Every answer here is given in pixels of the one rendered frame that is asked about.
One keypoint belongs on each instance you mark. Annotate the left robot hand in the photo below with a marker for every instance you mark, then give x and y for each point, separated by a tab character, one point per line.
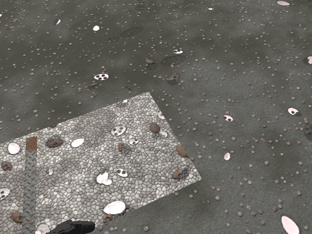
74	227

